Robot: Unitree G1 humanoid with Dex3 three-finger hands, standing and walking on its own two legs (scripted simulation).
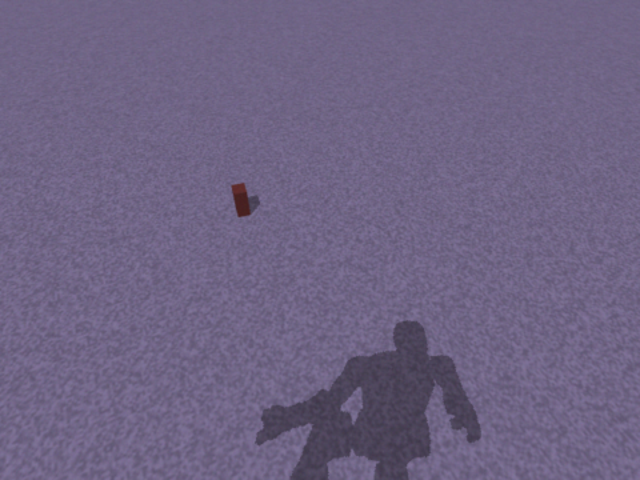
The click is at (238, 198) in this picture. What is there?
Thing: carton on end
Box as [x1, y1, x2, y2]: [231, 183, 250, 216]
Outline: 243,183 231,185 238,216 250,214 246,191
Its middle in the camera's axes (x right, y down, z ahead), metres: -0.34 -0.18 +1.72
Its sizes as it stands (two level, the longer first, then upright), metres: 0.061 0.056 0.139
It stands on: the floor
